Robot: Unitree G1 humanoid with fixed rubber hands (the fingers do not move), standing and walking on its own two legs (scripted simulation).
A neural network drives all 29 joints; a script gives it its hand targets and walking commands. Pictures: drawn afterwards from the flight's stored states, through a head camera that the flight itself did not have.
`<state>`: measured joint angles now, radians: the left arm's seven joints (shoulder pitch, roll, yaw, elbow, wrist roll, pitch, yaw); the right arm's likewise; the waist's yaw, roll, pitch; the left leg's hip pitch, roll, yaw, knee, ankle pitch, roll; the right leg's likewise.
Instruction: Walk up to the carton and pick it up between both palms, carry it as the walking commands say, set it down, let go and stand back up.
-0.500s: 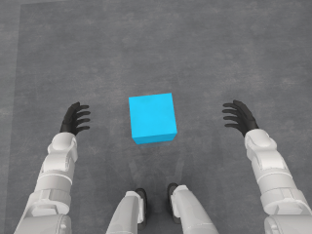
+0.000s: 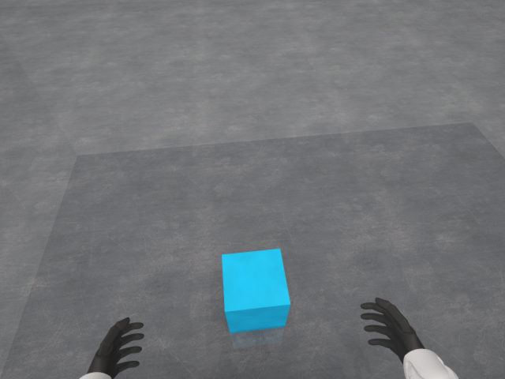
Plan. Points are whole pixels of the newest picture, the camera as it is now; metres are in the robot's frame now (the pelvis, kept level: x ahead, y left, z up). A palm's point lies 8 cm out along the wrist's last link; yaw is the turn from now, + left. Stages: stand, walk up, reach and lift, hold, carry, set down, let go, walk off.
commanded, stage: let go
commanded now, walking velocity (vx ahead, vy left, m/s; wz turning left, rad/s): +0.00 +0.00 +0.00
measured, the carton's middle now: (254, 292) +0.49 -0.02 -0.64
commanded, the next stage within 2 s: stand in 0.36 s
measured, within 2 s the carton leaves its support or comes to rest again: neither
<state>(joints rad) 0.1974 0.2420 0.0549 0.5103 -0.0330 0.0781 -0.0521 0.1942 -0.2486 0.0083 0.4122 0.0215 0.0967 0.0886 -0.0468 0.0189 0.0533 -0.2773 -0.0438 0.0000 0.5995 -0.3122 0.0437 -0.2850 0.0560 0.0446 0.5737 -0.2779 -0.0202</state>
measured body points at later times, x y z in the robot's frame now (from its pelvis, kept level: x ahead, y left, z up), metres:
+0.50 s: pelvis +0.01 +0.00 +0.00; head +0.00 +0.00 +0.45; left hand +0.19 +0.25 -0.06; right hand +0.16 -0.26 -0.08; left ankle +0.00 +0.09 -0.73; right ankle +0.02 -0.11 -0.73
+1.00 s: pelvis +0.05 +0.00 +0.00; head +0.07 +0.01 +0.45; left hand +0.23 +0.26 -0.07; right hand +0.18 -0.28 -0.10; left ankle +0.00 +0.09 -0.73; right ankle +0.02 -0.11 -0.73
